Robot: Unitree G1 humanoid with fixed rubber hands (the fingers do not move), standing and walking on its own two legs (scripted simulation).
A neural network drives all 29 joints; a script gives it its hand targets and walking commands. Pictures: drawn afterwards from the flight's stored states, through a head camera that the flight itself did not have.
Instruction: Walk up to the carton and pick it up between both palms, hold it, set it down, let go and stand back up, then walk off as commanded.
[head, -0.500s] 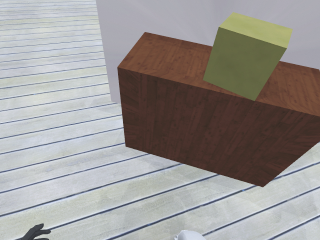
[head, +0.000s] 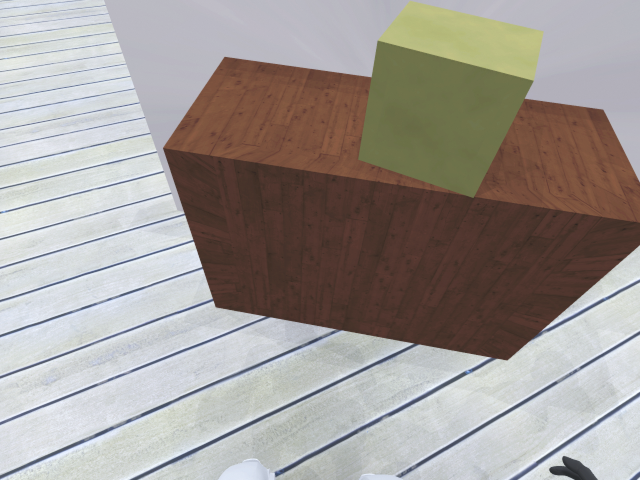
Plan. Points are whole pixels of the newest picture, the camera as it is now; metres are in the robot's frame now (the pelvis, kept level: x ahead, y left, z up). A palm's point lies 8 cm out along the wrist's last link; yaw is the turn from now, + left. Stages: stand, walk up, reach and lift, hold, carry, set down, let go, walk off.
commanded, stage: walk up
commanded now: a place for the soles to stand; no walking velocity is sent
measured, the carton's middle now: (442, 101) +0.74 -0.22 +0.06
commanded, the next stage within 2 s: none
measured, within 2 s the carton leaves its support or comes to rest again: neither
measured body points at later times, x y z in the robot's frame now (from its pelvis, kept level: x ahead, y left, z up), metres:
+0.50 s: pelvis +0.09 -0.07 +0.00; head +0.11 -0.06 +0.45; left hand +0.26 +0.23 -0.09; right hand +0.07 -0.41 -0.10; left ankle +0.07 +0.09 -0.66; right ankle +0.12 -0.16 -0.71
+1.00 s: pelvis +0.16 -0.05 +0.00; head +0.17 -0.01 +0.45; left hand +0.34 +0.23 -0.12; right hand +0.13 -0.40 -0.07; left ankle +0.25 +0.04 -0.71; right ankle +0.11 -0.16 -0.65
